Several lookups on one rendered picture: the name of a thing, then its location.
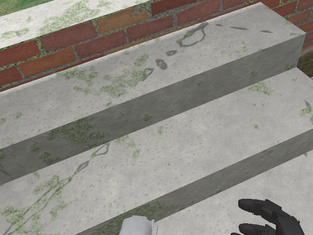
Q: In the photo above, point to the robot left thigh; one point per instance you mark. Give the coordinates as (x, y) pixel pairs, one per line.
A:
(138, 225)

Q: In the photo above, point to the robot right hand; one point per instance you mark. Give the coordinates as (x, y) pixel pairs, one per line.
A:
(285, 224)

